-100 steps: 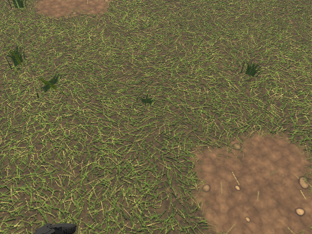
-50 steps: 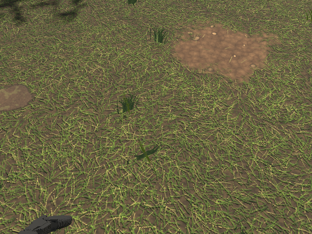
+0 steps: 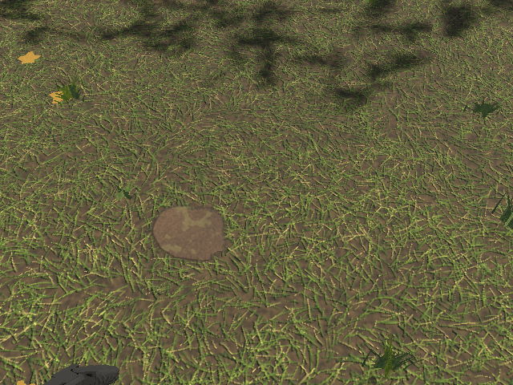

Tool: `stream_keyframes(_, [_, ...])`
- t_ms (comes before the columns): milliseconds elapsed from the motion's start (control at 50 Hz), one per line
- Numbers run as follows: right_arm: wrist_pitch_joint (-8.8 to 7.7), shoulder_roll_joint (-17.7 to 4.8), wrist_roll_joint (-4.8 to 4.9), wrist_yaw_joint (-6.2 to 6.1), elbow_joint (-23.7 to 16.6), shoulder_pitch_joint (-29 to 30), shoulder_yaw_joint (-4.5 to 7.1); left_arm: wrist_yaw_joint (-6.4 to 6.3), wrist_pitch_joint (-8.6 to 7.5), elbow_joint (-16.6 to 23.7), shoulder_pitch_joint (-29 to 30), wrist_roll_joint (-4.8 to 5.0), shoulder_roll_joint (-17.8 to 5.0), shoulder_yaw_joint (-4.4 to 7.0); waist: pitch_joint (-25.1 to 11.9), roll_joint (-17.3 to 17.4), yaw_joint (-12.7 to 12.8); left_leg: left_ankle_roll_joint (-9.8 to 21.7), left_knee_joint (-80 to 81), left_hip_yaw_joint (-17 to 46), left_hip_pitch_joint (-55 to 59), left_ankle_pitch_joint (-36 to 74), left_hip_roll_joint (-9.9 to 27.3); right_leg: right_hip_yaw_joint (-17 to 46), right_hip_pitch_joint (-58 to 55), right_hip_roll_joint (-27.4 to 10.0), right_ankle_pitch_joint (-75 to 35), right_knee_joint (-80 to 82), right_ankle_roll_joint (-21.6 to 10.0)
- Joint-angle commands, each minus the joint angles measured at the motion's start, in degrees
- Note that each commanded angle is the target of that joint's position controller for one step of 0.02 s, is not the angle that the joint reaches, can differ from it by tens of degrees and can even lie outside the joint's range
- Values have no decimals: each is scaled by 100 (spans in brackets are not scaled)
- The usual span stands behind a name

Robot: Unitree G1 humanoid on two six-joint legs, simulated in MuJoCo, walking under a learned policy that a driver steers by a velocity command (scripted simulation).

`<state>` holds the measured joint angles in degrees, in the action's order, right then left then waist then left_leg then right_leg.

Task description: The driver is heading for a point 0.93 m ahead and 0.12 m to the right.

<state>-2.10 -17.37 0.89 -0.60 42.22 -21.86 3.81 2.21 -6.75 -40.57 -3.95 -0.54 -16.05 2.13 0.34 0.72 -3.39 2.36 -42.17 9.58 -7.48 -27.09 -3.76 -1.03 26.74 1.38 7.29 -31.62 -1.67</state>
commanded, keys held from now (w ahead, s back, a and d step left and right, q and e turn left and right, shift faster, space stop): w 0.58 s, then w+e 0.10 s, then e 0.32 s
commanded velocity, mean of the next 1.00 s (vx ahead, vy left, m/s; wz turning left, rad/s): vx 0.43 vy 0.00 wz -0.09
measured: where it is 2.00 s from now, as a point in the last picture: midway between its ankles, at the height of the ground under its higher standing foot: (240, 343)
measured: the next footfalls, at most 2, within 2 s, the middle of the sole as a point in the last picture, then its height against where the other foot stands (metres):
left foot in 0.48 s outside the picture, level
right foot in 0.96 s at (289, 315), level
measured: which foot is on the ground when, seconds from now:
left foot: up 0.00-0.46, down 0.48-0.98, up 1.00-1.00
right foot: down 0.00-0.50, up 0.52-0.94, down 0.96-1.00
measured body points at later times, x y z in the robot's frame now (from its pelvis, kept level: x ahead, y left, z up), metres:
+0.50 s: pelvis +0.27 +0.03 +0.00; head +0.31 +0.04 +0.45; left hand +0.25 +0.32 -0.13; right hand +0.52 -0.19 -0.06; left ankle +0.39 +0.13 -0.72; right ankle +0.10 -0.11 -0.71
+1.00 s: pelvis +0.51 +0.01 +0.00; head +0.55 +0.00 +0.44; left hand +0.74 +0.24 -0.09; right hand +0.55 -0.28 -0.13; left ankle +0.39 +0.14 -0.69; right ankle +0.62 -0.09 -0.72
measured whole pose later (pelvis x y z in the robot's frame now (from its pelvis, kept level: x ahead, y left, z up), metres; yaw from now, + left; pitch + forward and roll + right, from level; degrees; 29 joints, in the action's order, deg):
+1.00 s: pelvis +0.51 +0.01 +0.00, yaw -10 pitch +3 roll +2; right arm -1.6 -16.8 -0.6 -1.9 46.2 -13.0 3.4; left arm 2.7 -2.7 -38.8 -6.9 -0.5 -16.5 3.3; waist 2.6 -1.0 -1.6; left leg -0.9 -45.1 -6.8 -10.3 -28.8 0.6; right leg -0.5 30.0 1.1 5.5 -32.8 -4.2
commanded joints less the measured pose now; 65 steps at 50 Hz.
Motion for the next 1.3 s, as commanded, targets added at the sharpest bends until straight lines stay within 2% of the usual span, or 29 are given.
stream_keyframes(20, [-184,-693,119,-6,-477,-236,70,-6,26,-150,-1902,175,-1017,359,-1319,-1149,889,-110,-3353,167,-3692,-406,107,4262,-4325,-2305,2083,1463,-1484])
stream_keyframes(60, [-214,-694,21,14,-695,699,63,-48,110,-55,-1270,51,-752,250,-214,-386,735,-70,-2975,-285,-3712,441,604,2865,-2840,-1850,1424,1687,-1188])
stream_keyframes(80, [-213,-636,-50,20,-700,762,85,-58,101,-37,-1094,4,-618,199,-59,-412,576,-69,-2588,-309,-3471,735,806,2489,-2389,-1654,904,1810,-1132])
stream_keyframes(160, [-158,-285,-56,41,-638,636,12,-87,43,-146,-1103,64,-692,205,-49,-608,367,-214,-1745,-544,-3063,1135,981,1615,-1874,-1393,-461,2180,-1217])
stream_keyframes(260, [-241,-74,-64,97,-817,1540,-95,-153,120,-350,-1395,135,-918,258,95,-468,651,-316,70,-760,-2907,2637,920,809,-1927,-1164,-1054,2319,-1030])
stream_keyframes(340, [-299,-87,15,207,-978,2201,-102,-164,207,-573,-1831,185,-997,265,252,-468,892,-269,891,-878,-2670,3083,732,734,-2227,-1300,-970,2209,-950])
stream_keyframes(400, [-337,-196,26,293,-1092,2396,-64,-196,310,-689,-1937,204,-1077,296,310,-532,815,-69,1245,-865,-2655,2598,650,829,-2761,-1556,-1319,1922,-838])
stream_keyframes(440, [-351,-388,-4,296,-985,1937,28,-230,365,-697,-1809,211,-1185,329,30,-603,465,124,1470,-1030,-1876,2306,455,710,-2907,-1525,-2525,1325,-700])
stream_keyframes(460, [-343,-598,-35,259,-761,1211,149,-244,386,-684,-1751,206,-1128,302,-436,-515,80,291,1617,-1164,-807,2405,325,478,-2728,-1283,-3225,478,-568])
stream_keyframes(480, [-322,-911,-85,197,-545,232,268,-258,372,-572,-1701,114,-910,202,-1194,-293,-342,589,1342,-615,821,2576,892,275,-1854,-1030,-2539,-869,-372])
stream_keyframes(500, [-281,-1527,-171,163,-451,-336,404,-229,261,-382,-2288,50,-294,-5,-2056,1076,-209,1491,1499,1909,3055,1870,2383,-34,496,-116,160,-3160,63])
stream_keyframes(520, [-253,-1103,-74,175,-393,-491,297,-193,139,-468,-2180,114,-507,26,-2362,1325,-321,1697,2246,3219,3182,1183,2639,694,1327,43,2564,-3969,63])
stream_keyframes(540, [-251,-845,-43,171,-397,-105,188,-150,75,-323,-1681,262,-938,154,-1397,916,-287,1420,2384,2447,2471,931,2427,731,1814,-298,2276,-4262,8])
stream_keyframes(580, [-248,-557,-76,191,-433,580,86,-155,69,-210,-1141,186,-854,154,-423,322,27,1185,2714,1245,913,1661,1942,465,1598,-726,1394,-3696,34])
stream_keyframes(640, [-379,-398,-128,214,-367,945,62,-164,297,-382,-1505,178,-554,143,-209,507,430,1132,3261,364,-151,2311,1698,511,830,-945,835,-3285,178])
stream_keyframes(700, [-469,-521,-199,159,-153,897,110,-209,401,-269,-1166,165,-476,151,105,318,432,1119,3472,-330,-364,3155,1695,679,1099,-881,191,-2728,324])
stream_keyframes(760, [-431,-587,-210,70,-55,1017,106,-152,345,-159,-831,94,-328,113,135,277,387,833,3274,-1304,-486,4517,1370,425,624,-674,-873,-1418,326])
stream_keyframes(820, [-341,-740,-162,-26,96,786,131,-27,318,95,-294,79,-253,88,42,247,139,743,3072,-1529,-141,4783,1481,166,360,-514,-1529,-638,267])
stream_keyframes(920, [-39,-941,28,-180,160,919,238,156,378,371,-480,23,-608,265,-190,395,367,489,1785,-1526,755,5641,1803,-62,220,-258,-240,-182,-95])
stream_keyframes(940, [28,-915,47,-219,127,997,239,158,366,270,-976,24,-750,360,-420,289,621,337,1012,-1647,681,5756,1635,-178,-387,-61,-389,174,-227])
stream_keyframes(960, [47,-806,-7,-231,106,802,200,77,356,173,-1472,11,-1085,501,-764,-155,800,29,-185,-1825,297,5079,1200,77,-1317,-55,-1746,568,-441])
stream_keyframes(980, [-2,-379,-315,-182,-41,314,48,-62,407,265,-1639,7,-1643,606,-1372,-1453,524,-376,-2113,-1855,-1379,1374,560,1741,-3022,-1355,-4611,48,-1126])
stream_keyframes(1000, [-64,-277,-289,-67,-128,16,-62,-73,421,480,-1530,-44,-1685,558,-2346,-1756,384,-580,-3634,-906,-2757,-1480,-292,4004,-4126,-2415,-4358,509,-2332])
stream_keyframes(1020, [-70,-733,-115,10,-41,358,50,-54,469,625,-1341,-5,-1291,483,-2374,-771,685,-485,-3879,-247,-2921,-1046,124,3502,-3800,-2104,-3266,760,-2094])
stream_keyframes(1040, [-34,-717,-15,4,-180,795,50,-79,498,675,-1002,47,-1070,421,-1719,-491,613,-427,-3652,-348,-3144,-552,293,2912,-3160,-1824,-2388,874,-1788])
stream_keyframes(1060, [34,-638,-66,-61,-134,935,53,-113,548,678,-791,122,-913,378,-1144,-80,481,-457,-3198,-414,-3140,-233,498,2501,-2401,-1551,-1723,1056,-1503])
stream_keyframes(1100, [170,-649,-134,-142,-179,975,87,-182,640,760,-520,54,-892,369,-739,-417,240,-498,-2438,-475,-2508,186,570,2213,-1227,-1178,-984,1349,-1294])
stream_keyframes(1140, [188,-492,-148,-174,-144,851,54,-236,677,820,-461,-17,-980,419,-763,-647,180,-588,-1835,-562,-2205,322,439,2049,-917,-1011,-1142,1393,-1286])
stream_keyframes(1300, [138,-445,-97,-139,-246,1275,41,-406,864,915,-477,61,-1065,497,-793,-949,409,-676,-184,-392,-1733,913,258,2567,-826,-818,643,1351,-1025])
Keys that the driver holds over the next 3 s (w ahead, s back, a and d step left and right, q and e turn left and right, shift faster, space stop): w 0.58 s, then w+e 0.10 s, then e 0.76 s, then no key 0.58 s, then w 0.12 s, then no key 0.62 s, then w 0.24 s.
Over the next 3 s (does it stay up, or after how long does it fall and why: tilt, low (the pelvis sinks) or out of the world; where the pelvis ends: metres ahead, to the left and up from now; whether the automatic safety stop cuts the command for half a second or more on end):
stays up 0.69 -0.03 0.01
